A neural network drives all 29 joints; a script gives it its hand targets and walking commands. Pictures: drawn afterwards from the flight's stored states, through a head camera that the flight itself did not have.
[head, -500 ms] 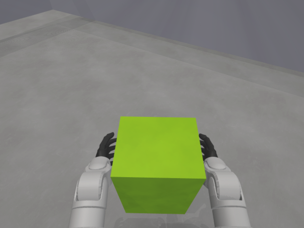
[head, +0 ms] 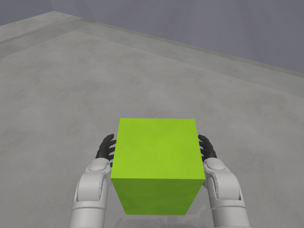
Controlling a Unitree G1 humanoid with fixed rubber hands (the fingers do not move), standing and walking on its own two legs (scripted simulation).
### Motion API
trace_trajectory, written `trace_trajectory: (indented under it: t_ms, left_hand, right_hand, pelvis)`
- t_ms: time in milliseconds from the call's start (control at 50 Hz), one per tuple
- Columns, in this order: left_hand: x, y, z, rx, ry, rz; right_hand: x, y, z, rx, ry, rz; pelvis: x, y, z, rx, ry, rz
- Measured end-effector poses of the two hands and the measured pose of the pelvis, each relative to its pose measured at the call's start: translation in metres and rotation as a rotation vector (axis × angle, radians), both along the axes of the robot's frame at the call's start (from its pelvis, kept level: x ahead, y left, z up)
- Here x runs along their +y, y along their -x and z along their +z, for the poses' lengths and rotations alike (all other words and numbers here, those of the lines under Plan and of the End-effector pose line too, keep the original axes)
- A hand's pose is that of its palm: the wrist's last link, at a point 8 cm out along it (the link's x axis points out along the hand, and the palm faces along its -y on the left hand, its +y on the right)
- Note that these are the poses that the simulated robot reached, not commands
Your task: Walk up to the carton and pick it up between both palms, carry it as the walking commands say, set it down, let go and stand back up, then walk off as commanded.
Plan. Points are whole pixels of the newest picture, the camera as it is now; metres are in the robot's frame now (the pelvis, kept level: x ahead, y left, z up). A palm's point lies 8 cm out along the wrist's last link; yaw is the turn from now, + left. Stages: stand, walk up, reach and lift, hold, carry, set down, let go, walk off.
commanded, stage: carry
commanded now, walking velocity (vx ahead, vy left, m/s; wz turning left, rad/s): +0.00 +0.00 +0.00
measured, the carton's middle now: (156, 172) +0.28 -0.01 -0.01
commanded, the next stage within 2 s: none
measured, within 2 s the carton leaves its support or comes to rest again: neither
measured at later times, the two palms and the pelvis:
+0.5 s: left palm (103, 165) +0.27 +0.13 +0.04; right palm (208, 164) +0.27 -0.14 +0.04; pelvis -0.01 +0.00 +0.00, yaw +0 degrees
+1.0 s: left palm (102, 166) +0.27 +0.13 +0.04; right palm (207, 165) +0.27 -0.14 +0.04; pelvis -0.01 +0.00 +0.00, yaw +0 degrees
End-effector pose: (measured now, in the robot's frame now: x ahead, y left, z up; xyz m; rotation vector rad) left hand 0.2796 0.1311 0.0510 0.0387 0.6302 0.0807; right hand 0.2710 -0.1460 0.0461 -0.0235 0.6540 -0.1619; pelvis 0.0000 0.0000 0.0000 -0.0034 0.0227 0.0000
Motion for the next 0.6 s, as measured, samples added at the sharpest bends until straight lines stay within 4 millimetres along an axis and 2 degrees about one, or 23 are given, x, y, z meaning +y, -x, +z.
trace_trajectory:
  t_ms: [600]
  left_hand:
    - [0.0023,0.0052,-0.0058,-0.005,0.002,0.008]
  right_hand:
    - [0.0021,0.0019,-0.0038,-0.01,-0.002,0.005]
  pelvis:
    - [0.0004,0.0069,-0.0005,-0.005,-0.002,0.0]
